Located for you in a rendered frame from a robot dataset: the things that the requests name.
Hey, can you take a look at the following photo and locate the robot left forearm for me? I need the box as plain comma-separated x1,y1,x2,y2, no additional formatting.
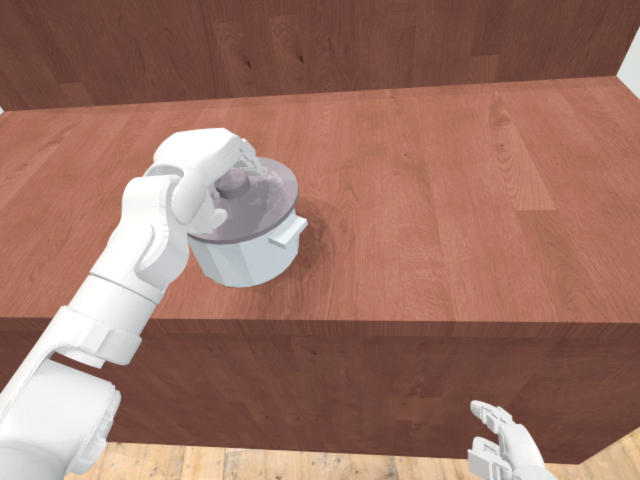
0,159,206,424

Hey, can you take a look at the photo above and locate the robot left hand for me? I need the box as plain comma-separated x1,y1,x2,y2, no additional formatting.
153,128,262,235

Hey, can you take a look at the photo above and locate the robot left upper arm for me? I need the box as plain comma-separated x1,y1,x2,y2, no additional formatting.
0,359,121,480

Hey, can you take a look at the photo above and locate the pot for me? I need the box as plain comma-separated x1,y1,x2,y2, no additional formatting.
187,208,308,288

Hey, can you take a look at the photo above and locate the table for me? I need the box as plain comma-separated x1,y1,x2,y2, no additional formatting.
0,0,640,465

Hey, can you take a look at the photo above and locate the knob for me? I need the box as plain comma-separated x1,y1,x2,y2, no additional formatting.
214,169,250,199

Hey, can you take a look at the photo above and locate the lid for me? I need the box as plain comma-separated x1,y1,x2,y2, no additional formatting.
187,157,299,245

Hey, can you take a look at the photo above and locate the robot right hand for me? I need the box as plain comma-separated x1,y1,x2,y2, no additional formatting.
468,400,546,480

